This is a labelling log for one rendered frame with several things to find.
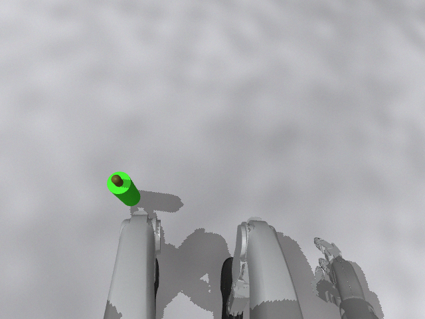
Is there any right robot hand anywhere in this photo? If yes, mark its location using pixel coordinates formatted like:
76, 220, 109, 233
311, 237, 365, 307

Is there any bottle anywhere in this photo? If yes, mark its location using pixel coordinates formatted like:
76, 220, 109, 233
107, 171, 140, 206

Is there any right robot arm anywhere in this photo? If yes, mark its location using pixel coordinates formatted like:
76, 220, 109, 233
339, 298, 379, 319

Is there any right robot foot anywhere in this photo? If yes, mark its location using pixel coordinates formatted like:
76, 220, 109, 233
220, 257, 243, 319

